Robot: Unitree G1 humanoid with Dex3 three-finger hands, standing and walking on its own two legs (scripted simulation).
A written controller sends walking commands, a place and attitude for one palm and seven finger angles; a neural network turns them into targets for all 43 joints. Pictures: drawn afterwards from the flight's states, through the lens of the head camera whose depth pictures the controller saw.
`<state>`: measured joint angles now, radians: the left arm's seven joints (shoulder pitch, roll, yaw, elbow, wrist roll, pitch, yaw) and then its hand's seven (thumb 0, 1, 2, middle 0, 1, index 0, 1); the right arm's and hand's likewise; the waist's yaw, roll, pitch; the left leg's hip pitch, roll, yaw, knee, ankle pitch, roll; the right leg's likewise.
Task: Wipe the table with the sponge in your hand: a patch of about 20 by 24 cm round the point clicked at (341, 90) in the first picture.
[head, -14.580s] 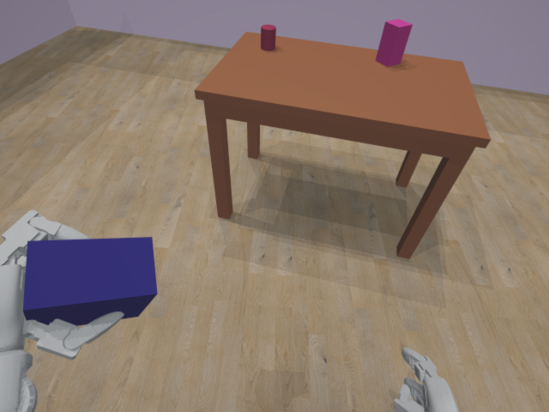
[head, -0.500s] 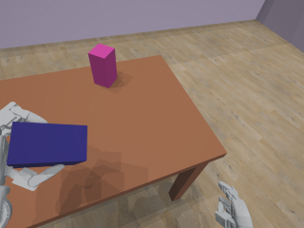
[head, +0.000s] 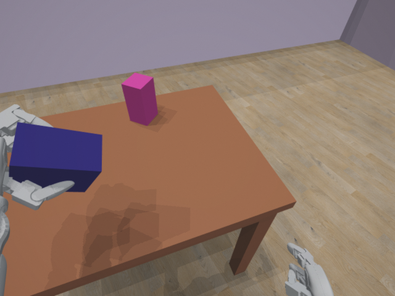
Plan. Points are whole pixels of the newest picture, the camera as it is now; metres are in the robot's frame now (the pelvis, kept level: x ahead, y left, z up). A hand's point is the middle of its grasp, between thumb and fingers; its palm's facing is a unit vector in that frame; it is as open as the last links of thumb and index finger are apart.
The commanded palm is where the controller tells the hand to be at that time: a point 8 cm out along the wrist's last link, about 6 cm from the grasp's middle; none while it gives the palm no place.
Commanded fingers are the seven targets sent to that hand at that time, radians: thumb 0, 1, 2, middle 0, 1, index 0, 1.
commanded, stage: turn the palm down, sponge in hand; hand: left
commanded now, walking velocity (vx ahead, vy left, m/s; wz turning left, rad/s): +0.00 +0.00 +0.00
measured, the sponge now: (68, 163) +0.27 +0.25 +0.17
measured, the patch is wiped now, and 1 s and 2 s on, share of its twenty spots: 0.00 0.00 0.00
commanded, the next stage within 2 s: none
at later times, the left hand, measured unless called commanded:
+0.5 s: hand (75, 202) +0.22 +0.23 +0.14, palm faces +0.24 -0.58 -0.78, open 10.6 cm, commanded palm +0.18 +0.26 +0.17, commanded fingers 0.00 0.10 1.30 -1.20 -1.60 -1.20 -1.60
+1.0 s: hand (65, 204) +0.22 +0.25 +0.12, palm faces +0.21 -0.34 -0.92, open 10.6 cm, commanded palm +0.19 +0.26 +0.17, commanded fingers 0.00 0.10 1.30 -1.20 -1.60 -1.20 -1.60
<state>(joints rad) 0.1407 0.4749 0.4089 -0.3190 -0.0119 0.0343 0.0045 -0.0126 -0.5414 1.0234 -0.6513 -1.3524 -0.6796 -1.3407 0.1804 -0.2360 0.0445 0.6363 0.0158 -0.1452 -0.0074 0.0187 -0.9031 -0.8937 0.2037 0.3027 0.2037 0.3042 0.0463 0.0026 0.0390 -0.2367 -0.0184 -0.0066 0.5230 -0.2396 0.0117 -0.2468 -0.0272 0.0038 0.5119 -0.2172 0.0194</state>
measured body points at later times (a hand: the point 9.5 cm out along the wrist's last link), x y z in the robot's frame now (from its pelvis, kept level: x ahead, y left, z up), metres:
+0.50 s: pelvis +0.01 -0.05 -0.01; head +0.01 -0.08 +0.44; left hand +0.20 +0.25 +0.18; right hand +0.21 -0.27 -0.10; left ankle +0.03 +0.11 -0.73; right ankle +0.04 -0.14 -0.73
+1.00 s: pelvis +0.02 -0.03 -0.01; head +0.01 -0.06 +0.44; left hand +0.20 +0.26 +0.17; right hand +0.23 -0.25 -0.09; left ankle +0.03 +0.11 -0.73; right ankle +0.04 -0.14 -0.73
